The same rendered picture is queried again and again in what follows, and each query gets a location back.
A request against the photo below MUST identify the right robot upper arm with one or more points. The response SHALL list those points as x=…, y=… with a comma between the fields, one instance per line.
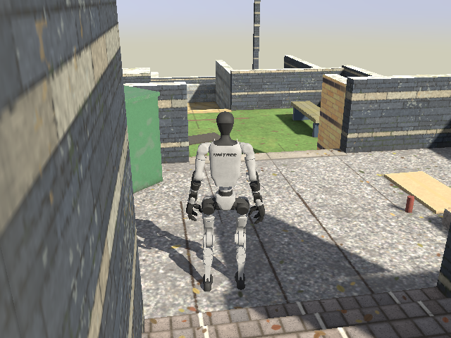
x=250, y=161

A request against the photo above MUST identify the left robot forearm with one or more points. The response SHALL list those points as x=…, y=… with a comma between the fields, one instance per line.
x=194, y=190

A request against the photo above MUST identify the robot right hand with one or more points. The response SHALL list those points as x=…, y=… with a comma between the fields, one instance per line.
x=260, y=214

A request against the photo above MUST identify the robot left hand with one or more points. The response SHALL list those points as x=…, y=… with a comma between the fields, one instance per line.
x=190, y=212

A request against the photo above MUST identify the right robot thigh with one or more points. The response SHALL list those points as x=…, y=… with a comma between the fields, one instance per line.
x=241, y=215

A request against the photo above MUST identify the left robot upper arm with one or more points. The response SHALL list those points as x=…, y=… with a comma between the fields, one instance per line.
x=203, y=149

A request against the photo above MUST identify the humanoid robot torso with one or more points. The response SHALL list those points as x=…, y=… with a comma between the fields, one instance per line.
x=225, y=162

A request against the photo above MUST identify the right robot forearm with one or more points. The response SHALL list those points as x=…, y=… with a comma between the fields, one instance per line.
x=256, y=191

